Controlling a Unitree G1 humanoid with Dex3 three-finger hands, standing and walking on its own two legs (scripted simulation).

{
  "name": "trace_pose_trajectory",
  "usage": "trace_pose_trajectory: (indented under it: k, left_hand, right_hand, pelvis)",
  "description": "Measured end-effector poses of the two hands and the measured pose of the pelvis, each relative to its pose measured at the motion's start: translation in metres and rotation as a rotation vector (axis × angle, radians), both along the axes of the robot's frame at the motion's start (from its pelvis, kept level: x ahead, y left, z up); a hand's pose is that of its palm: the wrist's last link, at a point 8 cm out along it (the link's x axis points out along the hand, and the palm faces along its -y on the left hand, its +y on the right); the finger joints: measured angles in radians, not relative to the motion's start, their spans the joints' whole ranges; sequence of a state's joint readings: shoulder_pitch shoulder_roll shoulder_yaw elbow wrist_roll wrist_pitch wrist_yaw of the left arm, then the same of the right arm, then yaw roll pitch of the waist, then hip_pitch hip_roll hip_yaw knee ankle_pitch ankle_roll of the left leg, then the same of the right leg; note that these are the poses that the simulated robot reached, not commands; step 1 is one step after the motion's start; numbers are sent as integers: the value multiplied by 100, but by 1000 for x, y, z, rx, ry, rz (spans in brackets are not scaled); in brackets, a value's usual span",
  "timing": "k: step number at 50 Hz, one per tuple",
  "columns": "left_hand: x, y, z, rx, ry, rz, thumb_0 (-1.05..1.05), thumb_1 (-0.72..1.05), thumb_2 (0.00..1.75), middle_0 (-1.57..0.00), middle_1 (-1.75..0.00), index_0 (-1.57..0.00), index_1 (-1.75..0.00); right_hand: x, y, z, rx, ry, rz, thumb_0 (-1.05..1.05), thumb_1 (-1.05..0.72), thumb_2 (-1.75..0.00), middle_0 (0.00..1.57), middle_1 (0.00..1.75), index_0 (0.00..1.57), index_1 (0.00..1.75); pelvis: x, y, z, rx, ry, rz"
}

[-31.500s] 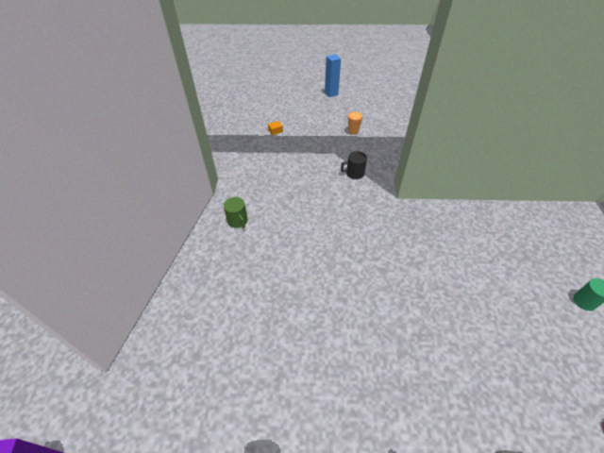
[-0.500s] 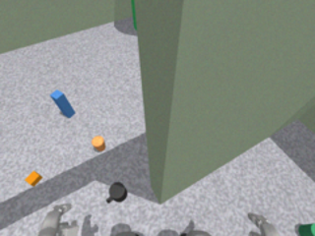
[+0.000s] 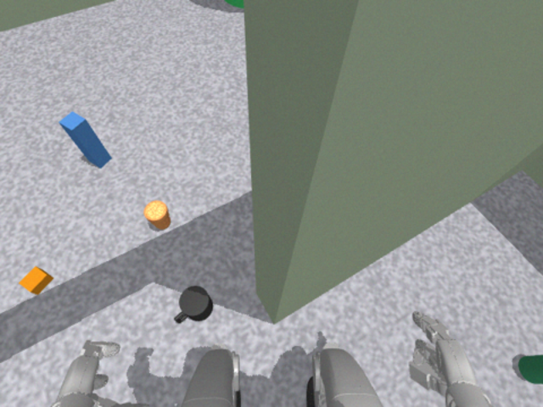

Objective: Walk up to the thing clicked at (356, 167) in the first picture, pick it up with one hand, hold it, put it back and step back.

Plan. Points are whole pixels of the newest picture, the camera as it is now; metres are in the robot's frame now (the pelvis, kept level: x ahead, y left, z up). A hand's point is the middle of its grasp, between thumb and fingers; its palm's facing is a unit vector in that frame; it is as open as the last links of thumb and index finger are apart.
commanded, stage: rise first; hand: left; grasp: from above
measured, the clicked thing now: (192, 307) +0.36 +0.25 -0.63
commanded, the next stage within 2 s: none
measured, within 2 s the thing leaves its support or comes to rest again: neither
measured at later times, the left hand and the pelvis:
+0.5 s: hand (142, 349) +0.21 +0.28 -0.32, palm faces -0.42 -0.51 -0.75, open 13.9 cm; pelvis -0.04 -0.01 -0.18, yaw +0 degrees
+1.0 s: hand (156, 325) +0.28 +0.30 -0.44, palm faces -0.46 -0.22 -0.86, open 14.2 cm; pelvis -0.08 +0.00 -0.29, yaw -3 degrees
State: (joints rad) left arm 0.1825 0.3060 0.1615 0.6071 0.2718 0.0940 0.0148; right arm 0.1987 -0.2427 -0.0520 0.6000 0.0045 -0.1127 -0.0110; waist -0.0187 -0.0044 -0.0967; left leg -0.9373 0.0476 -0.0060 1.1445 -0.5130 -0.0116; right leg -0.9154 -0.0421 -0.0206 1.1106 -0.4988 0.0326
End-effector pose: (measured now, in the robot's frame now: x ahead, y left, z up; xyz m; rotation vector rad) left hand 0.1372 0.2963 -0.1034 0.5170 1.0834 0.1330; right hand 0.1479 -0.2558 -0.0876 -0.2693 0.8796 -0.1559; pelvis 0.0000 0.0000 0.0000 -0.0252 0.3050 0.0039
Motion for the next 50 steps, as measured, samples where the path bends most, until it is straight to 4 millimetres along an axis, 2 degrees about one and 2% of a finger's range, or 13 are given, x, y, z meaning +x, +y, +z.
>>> trace_pose_trajectory:
  k: [6, 10, 14, 19, 23, 27, 33, 37, 42, 50]
  left_hand:
    - [-5, 2, -17, 38, 9, -46, 0, -50, 98, -7, -109, -7, -108]
    - [1, 6, -38, 82, 17, -111, 0, -50, 96, -7, -109, -7, -108]
    - [16, 11, -70, 145, 0, -209, 0, -48, 95, -6, -110, -7, -108]
    - [48, 12, -116, 234, -65, -362, 0, -47, 95, -5, -109, -6, -108]
    - [73, 10, -150, 310, -114, -460, 0, -48, 96, -6, -109, -7, -107]
    - [95, 8, -181, 377, -146, -518, 0, -49, 98, -6, -108, -7, -107]
    - [117, 8, -215, 439, -167, -591, 0, -51, 101, -7, -107, -7, -106]
    - [126, 9, -232, 461, -173, -646, 0, -52, 102, -7, -106, -6, -106]
    - [135, 10, -251, 485, -185, -725, 0, -53, 104, -7, -105, -6, -105]
    - [151, 8, -279, 534, -225, -808, 0, -55, 105, -7, -103, -6, -103]
  right_hand:
    - [21, 9, -18, 12, -66, 43, 1, -92, -91, 20, 30, 21, 30]
    - [31, 13, -37, 15, -99, 77, 1, -91, -90, 20, 30, 21, 30]
    - [35, 10, -68, 9, -110, 107, 1, -89, -90, 20, 30, 21, 30]
    - [29, 0, -122, -6, -73, 121, 1, -87, -89, 20, 30, 21, 30]
    - [15, -9, -171, -11, -8, 113, 1, -87, -89, 20, 30, 21, 30]
    - [-9, -16, -218, -6, 72, 91, 1, -88, -89, 20, 30, 21, 30]
    - [-55, -20, -269, 5, 198, 52, 1, -88, -90, 20, 30, 21, 30]
    - [-84, -21, -289, 4, 261, 26, 1, -88, -90, 20, 30, 21, 30]
    - [-112, -23, -302, -10, 315, 0, 1, -88, -90, 20, 30, 21, 30]
    - [-134, -27, -316, -43, 381, -8, 1, -90, -90, 20, 30, 21, 29]
  pelvis:
    - [-4, 0, -23, -8, 50, 7]
    - [-9, -1, -44, -10, 95, 11]
    - [-17, -2, -75, -8, 150, 11]
    - [-28, -4, -121, -7, 218, 8]
    - [-38, -6, -159, -9, 259, 4]
    - [-49, -8, -192, -11, 282, -2]
    - [-64, -9, -231, -16, 288, -14]
    - [-72, -8, -249, -23, 280, -20]
    - [-79, -6, -268, -34, 269, -24]
    - [-82, -2, -291, -52, 262, -27]
